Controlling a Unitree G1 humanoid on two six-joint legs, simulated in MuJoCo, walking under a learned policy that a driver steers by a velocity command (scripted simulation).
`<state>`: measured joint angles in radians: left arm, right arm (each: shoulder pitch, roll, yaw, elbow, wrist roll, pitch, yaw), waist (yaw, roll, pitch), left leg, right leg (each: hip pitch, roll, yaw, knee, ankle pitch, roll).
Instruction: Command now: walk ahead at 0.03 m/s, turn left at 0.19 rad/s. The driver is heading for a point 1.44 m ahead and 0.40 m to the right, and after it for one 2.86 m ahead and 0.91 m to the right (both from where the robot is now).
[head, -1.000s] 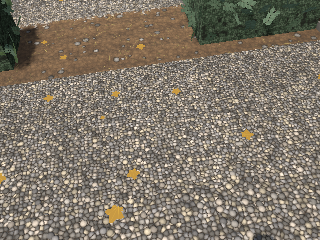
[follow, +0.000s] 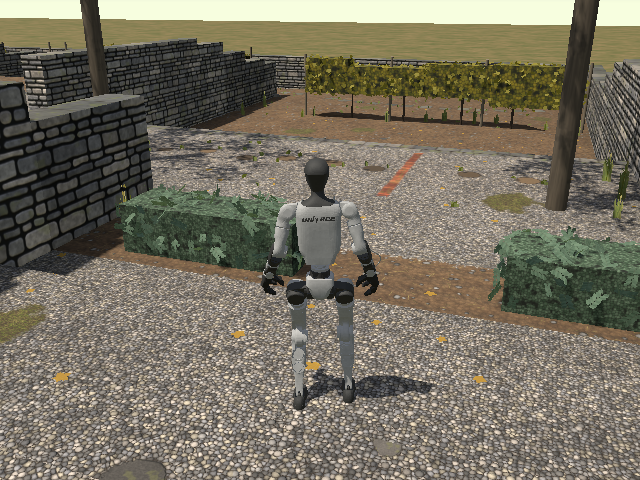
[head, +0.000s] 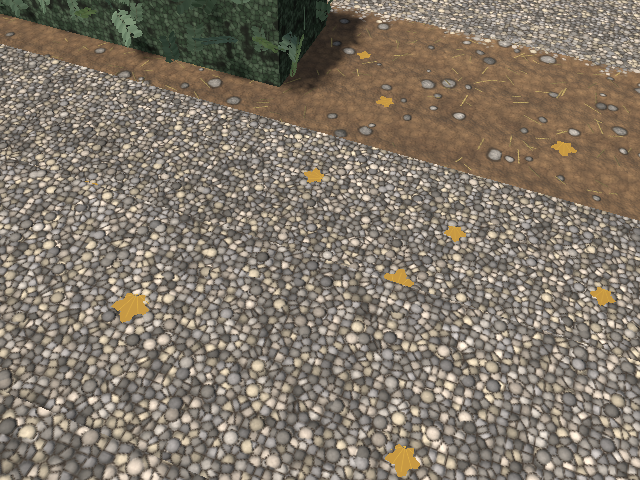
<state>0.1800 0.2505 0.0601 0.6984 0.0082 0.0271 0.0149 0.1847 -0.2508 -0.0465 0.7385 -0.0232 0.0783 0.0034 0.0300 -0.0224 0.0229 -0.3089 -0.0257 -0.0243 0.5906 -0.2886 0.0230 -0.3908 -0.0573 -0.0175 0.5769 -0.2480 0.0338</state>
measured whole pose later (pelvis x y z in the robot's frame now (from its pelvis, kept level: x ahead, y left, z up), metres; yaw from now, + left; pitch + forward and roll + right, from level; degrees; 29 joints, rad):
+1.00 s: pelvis +0.05 +0.00 +0.01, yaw +1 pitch -2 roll +0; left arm 0.23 0.22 0.04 1.04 0.00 0.03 0.06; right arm 0.24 -0.19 -0.01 1.10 0.00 0.03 -0.03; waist 0.01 0.00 0.04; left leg -0.12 -0.04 -0.03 0.45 -0.30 0.02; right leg -0.21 -0.05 0.02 0.46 -0.22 0.05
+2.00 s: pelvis +0.04 +0.00 +0.01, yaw -1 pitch -1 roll +0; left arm 0.30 0.18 0.01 1.13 -0.01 0.03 0.06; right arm 0.35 -0.16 0.02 1.10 0.00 0.02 -0.03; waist 0.01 0.00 0.04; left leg -0.14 -0.03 -0.01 0.45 -0.30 0.02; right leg -0.24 -0.04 0.04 0.47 -0.21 0.05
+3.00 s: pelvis +0.47 +0.02 -0.11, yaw -1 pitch +2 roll -3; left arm 0.61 0.22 0.04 1.06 -0.02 -0.08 0.04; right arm -0.09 -0.24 -0.04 0.81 0.02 -0.13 0.11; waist 0.13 0.06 0.05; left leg -0.61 0.09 -0.02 0.43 0.52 0.06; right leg 0.31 -0.05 -0.04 0.62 -0.85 0.05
